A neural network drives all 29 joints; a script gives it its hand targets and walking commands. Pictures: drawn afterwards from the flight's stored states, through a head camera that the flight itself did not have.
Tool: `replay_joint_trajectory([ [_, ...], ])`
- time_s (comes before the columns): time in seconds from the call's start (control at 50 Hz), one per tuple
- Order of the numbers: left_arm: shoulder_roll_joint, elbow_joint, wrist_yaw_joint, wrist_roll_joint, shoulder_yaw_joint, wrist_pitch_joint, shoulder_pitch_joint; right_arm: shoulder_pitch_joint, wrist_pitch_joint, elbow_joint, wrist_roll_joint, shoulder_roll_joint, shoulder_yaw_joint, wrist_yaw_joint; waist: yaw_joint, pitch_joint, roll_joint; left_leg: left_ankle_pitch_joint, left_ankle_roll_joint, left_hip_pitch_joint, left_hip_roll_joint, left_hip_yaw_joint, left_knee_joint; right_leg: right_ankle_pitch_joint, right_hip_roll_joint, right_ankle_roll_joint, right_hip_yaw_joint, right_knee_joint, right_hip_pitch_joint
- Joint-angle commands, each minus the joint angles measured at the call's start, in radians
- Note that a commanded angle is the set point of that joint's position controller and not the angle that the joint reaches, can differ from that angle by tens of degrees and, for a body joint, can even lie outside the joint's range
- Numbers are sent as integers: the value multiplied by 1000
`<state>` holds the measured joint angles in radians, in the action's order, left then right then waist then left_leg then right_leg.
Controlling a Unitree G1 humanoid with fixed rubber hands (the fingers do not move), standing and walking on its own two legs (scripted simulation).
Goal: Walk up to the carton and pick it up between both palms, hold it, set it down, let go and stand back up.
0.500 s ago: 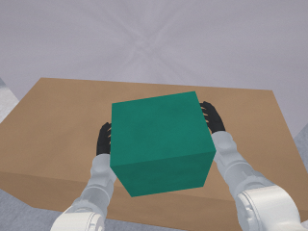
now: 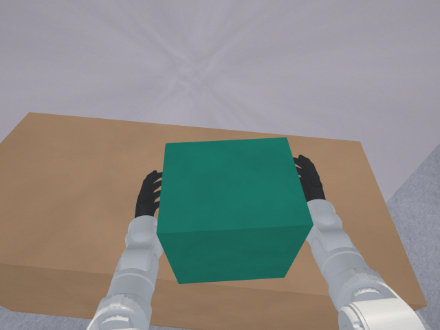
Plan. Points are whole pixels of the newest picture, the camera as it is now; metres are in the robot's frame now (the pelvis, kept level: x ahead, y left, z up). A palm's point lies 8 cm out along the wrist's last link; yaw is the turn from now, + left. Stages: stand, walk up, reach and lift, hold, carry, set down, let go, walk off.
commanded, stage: reach and lift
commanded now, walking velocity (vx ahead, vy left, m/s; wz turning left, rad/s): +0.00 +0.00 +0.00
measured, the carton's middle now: (229, 215) +0.36 +0.03 +0.01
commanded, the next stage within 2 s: hold in 1.84 s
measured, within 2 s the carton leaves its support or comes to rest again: neither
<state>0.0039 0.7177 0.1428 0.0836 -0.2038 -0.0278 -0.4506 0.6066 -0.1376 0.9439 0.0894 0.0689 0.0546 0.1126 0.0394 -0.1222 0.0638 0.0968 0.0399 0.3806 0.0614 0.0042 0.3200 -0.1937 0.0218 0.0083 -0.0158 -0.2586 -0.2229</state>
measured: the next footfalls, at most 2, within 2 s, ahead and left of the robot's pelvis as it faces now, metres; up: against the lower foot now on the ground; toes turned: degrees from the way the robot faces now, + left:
none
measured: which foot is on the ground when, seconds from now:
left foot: down 0.00-1.00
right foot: down 0.00-1.00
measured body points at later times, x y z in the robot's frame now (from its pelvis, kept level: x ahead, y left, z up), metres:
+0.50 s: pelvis -0.01 +0.01 +0.00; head -0.04 +0.04 +0.45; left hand +0.35 +0.20 +0.10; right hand +0.36 -0.13 +0.13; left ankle +0.03 +0.14 -0.75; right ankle -0.05 -0.12 -0.75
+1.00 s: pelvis -0.03 +0.01 +0.00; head -0.06 +0.04 +0.45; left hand +0.36 +0.19 +0.14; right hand +0.37 -0.13 +0.15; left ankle +0.03 +0.14 -0.75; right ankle -0.05 -0.12 -0.75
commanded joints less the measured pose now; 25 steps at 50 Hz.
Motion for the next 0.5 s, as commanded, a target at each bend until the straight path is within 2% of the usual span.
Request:
replay_joint_trajectory([
  [0.0, -754, -498, -90, -38, 555, -61, -835, 586, -5, -408, 18, -704, -423, -149, -11, -715, -193, -648, 72, -621, -63, -29, 147, 335, 62, -7, -29, -5, -65],
  [0.02, -762, -460, -89, -49, 586, -35, -715, 550, 10, -482, 53, -702, -479, -144, -11, -708, -151, -644, 66, -594, -72, -31, 146, 410, 65, -21, -24, -5, -44],
  [0.04, -724, -455, -100, -51, 561, -14, -710, 532, 41, -505, 52, -686, -477, -139, -13, -648, -99, -571, 51, -552, -77, -38, 129, 390, 49, -28, -17, -8, 1],
  [0.06, -722, -563, -102, -73, 591, -7, -782, 531, 54, -527, 64, -722, -492, -129, -20, -681, -100, -556, 56, -536, -76, -44, 123, 429, 54, -31, -18, -26, 26],
  [0.08, -716, -467, -116, -54, 572, 24, -650, 491, 78, -552, 73, -716, -516, -121, 5, -608, -88, -516, 46, -499, -92, -33, 110, 455, 36, -38, 3, -14, 46],
  [0.1, -673, -444, -137, -41, 542, 47, -640, 501, 97, -590, 70, -713, -531, -109, -20, -590, -3, -474, 28, -452, -100, -40, 97, 533, 25, -52, 18, -29, 124],
  [0.12, -661, -521, -159, -51, 526, 55, -641, 493, 107, -646, 81, -714, -551, -98, -7, -588, 11, -449, 23, -416, -114, -30, 92, 646, 12, -60, 29, -49, 200],
  [0.14, -626, -470, -179, -13, 475, 81, -620, 473, 133, -607, 71, -726, -534, -83, -6, -506, 21, -395, 14, -362, -128, -27, 69, 696, -15, -64, 43, -58, 229],
  [0.16, -607, -399, -199, -9, 464, 107, -558, 466, 141, -616, 61, -699, -530, -78, -26, -447, 64, -350, 5, -349, -131, -29, 48, 693, -29, -80, 33, -54, 255],
  [0.18, -608, -430, -224, 3, 440, 131, -569, 508, 155, -656, 68, -727, -555, -65, -14, -437, 70, -328, -8, -337, -131, -15, 36, 736, -24, -79, 56, -64, 270],
  [0.2, -602, -442, -245, 4, 426, 151, -563, 513, 162, -689, 68, -736, -554, -48, -19, -413, 79, -289, -3, -296, -144, -20, 35, 793, -47, -77, 62, -55, 312],
  [0.22, -570, -412, -267, 34, 378, 166, -570, 494, 177, -636, 57, -741, -521, -37, -20, -319, 86, -200, -6, -229, -142, -8, 8, 841, -73, -74, 79, -45, 336],
  [0.24, -582, -390, -282, 32, 370, 184, -565, 512, 177, -641, 43, -732, -507, -34, -35, -344, 80, -179, -8, -237, -143, -12, -4, 839, -72, -85, 74, -57, 359],
  [0.26, -587, -443, -292, 28, 368, 193, -578, 547, 180, -659, 62, -726, -507, -26, -40, -336, 52, -215, -8, -268, -140, 3, -1, 813, -50, -83, 56, -60, 352],
  [0.28, -593, -572, -293, -1, 426, 193, -643, 535, 173, -706, 83, -750, -524, -22, -55, -398, 41, -272, 7, -288, -137, -11, 12, 902, -50, -79, 67, -63, 366],
  [0.3, -591, -431, -297, 40, 383, 223, -538, 475, 191, -627, 59, -719, -484, -20, -51, -295, 12, -186, 20, -257, -128, -3, -13, 855, -63, -67, 65, -45, 364],
  [0.32, -604, -523, -302, 14, 421, 228, -574, 504, 179, -716, 68, -731, -515, -18, -58, -335, 20, -209, 28, -278, -134, 1, 0, 882, -60, -67, 54, -41, 385],
  [0.34, -592, -578, -296, 27, 428, 242, -567, 464, 188, -690, 75, -734, -510, -16, -82, -356, -8, -224, 36, -272, -138, -1, 1, 944, -60, -61, 61, -54, 411],
  [0.36, -568, -551, -305, 34, 404, 264, -553, 438, 208, -653, 80, -715, -498, -10, -85, -292, -1, -177, 35, -287, -140, -9, -10, 899, -61, -66, 55, -43, 405],
  [0.38, -590, -577, -307, 48, 398, 274, -548, 455, 213, -661, 80, -706, -502, -11, -88, -280, -26, -233, 20, -370, -133, -1, -14, 765, -27, -80, 23, -48, 337],
  [0.4, -619, -674, -297, 20, 472, 279, -577, 491, 204, -721, 103, -694, -529, -19, -86, -350, -105, -364, 40, -490, -115, -9, 19, 685, 6, -77, 1, -51, 270],
  [0.42, -601, -615, -288, 30, 466, 310, -526, 443, 235, -655, 114, -654, -503, -24, -87, -263, -115, -380, 48, -537, -105, -13, 9, 570, 14, -67, -15, -16, 191],
  [0.44, -601, -619, -287, 46, 453, 326, -556, 477, 240, -636, 87, -632, -474, -34, -80, -212, -141, -344, 43, -539, -93, -17, -3, 399, 30, -49, -23, 14, 142],
  [0.46, -642, -619, -275, 42, 478, 336, -554, 548, 222, -707, 90, -633, -477, -41, -85, -267, -141, -364, 52, -580, -95, -20, 14, 344, 41, -46, -29, 4, 139],
  [0.48, -615, -605, -271, 59, 450, 349, -606, 518, 247, -584, 79, -627, -450, -50, -76, -189, -183, -263, 50, -552, -74, -12, -16, 176, 44, -33, -36, 31, 82],
])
